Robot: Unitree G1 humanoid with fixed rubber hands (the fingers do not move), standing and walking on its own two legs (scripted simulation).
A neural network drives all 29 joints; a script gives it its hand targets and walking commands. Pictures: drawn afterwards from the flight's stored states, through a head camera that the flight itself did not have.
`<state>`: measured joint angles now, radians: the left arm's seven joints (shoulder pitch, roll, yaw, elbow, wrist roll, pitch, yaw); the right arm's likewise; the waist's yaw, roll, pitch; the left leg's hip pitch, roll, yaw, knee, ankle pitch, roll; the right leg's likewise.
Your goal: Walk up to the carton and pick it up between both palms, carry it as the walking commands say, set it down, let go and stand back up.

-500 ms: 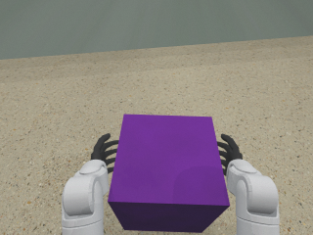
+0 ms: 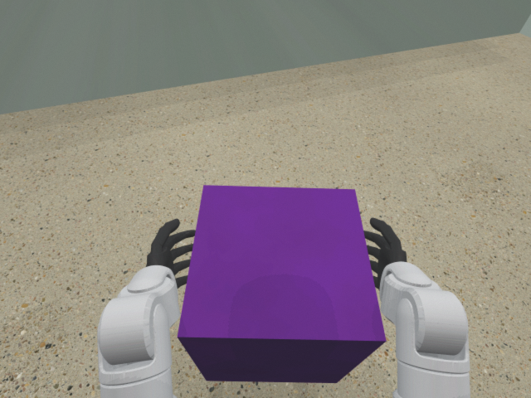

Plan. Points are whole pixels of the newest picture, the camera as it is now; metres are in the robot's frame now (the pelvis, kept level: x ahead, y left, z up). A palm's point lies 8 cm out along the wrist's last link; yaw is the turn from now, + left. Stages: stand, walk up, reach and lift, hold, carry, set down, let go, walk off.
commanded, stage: carry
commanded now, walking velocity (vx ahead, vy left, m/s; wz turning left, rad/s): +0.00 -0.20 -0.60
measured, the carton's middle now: (275, 292) +0.28 +0.01 +0.02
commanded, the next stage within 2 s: none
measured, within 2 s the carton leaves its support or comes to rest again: neither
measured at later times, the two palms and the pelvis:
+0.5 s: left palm (355, 262) +0.31 -0.11 +0.06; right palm out of the picture +0.23 -0.40 +0.08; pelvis +0.01 -0.18 -0.02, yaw -16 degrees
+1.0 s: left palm out of the picture +0.25 -0.40 +0.06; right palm out of the picture +0.08 -0.64 +0.05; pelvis -0.06 -0.36 -0.02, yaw -33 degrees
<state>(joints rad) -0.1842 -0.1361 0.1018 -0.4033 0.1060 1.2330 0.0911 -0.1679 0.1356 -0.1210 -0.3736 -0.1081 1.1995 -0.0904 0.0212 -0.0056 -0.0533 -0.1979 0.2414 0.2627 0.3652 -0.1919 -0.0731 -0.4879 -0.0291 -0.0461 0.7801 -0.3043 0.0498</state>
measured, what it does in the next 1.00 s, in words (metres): steps to the right, turning right: right foot, then left foot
